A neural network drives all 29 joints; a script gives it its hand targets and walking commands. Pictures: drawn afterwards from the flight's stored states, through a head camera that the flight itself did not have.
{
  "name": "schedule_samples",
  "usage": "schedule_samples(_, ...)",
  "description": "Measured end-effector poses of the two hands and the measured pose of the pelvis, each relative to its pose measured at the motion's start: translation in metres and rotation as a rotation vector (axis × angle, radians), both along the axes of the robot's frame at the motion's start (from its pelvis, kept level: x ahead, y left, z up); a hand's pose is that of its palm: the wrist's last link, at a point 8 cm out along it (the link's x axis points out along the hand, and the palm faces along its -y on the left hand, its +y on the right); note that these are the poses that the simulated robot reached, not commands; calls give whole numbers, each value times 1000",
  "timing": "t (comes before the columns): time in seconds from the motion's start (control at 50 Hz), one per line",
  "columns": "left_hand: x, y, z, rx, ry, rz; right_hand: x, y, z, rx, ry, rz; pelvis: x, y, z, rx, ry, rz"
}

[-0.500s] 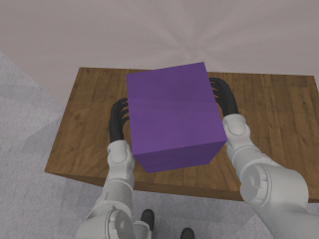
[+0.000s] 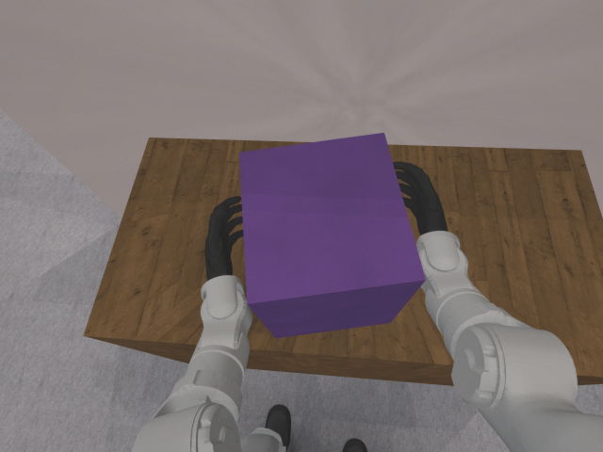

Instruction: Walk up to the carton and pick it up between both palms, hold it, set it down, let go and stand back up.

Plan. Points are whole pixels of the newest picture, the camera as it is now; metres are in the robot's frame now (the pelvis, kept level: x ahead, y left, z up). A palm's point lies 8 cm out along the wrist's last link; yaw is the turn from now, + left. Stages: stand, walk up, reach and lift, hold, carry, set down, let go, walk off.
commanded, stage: reach and lift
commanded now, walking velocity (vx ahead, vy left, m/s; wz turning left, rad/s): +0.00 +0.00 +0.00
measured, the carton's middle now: (323, 247) +0.40 +0.04 -0.08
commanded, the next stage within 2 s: none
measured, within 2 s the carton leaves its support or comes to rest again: leaves its support in 0.38 s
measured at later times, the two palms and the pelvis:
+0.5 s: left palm (211, 276) +0.31 +0.18 -0.01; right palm (433, 235) +0.39 -0.10 +0.01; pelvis -0.02 -0.01 +0.00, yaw +2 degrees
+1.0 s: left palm (180, 239) +0.32 +0.19 +0.09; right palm (453, 215) +0.37 -0.09 +0.10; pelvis -0.02 +0.01 +0.02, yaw +2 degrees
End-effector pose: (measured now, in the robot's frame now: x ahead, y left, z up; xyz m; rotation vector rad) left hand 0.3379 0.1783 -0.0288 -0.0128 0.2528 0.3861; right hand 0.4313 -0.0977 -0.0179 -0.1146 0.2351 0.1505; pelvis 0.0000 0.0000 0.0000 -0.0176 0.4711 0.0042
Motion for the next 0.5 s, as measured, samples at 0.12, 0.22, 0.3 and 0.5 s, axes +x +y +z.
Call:
schedule_samples(0.12, -6, 1, 1, 2, 10, -8, -8, 1, -1, -1, 2, -8, -2, 1, 2, -3, -6, 0)
schedule_samples(0.22, -13, 3, 2, -15, 19, -3, -14, 2, 1, -15, 8, -6, -4, 1, 3, -3, -15, 5)
schedule_samples(0.3, -21, 2, 2, -40, 25, 11, -20, 3, 3, -31, 12, 4, -6, 0, 2, -5, -18, 12)
schedule_samples(0.5, -29, 1, 23, -49, 13, -19, -37, 0, 27, -7, 8, -37, -15, -5, 1, -1, -94, 32)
